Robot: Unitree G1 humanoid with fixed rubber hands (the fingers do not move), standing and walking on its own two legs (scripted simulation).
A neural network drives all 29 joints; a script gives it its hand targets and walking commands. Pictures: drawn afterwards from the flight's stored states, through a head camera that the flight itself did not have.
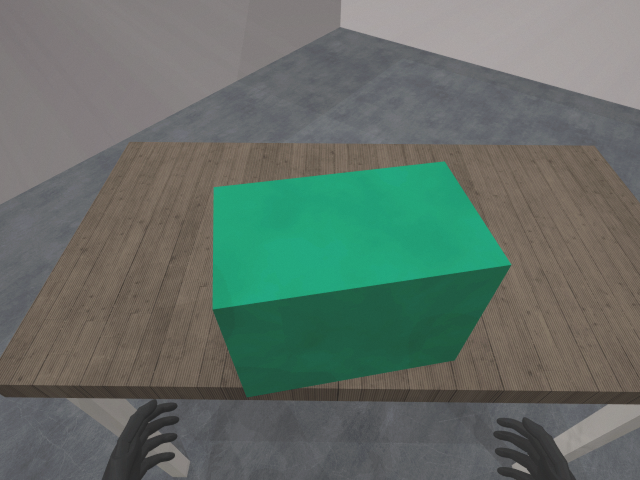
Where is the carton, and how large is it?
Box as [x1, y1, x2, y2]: [213, 161, 510, 396]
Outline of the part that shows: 444,161 214,187 213,311 246,396 453,360 510,266 510,263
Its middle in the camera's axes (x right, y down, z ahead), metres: +0.03 +0.05 +0.49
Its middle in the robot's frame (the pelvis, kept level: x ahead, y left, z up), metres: +0.36 +0.01 +0.07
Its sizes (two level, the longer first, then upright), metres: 0.287 0.169 0.214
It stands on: a table, 0.74 m high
